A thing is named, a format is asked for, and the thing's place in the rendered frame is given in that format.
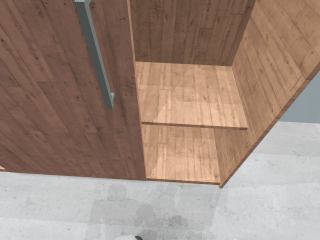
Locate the handle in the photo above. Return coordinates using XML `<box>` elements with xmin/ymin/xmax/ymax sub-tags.
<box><xmin>74</xmin><ymin>0</ymin><xmax>115</xmax><ymax>110</ymax></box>

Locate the wardrobe door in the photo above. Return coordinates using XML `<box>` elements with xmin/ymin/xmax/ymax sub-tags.
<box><xmin>0</xmin><ymin>0</ymin><xmax>147</xmax><ymax>181</ymax></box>

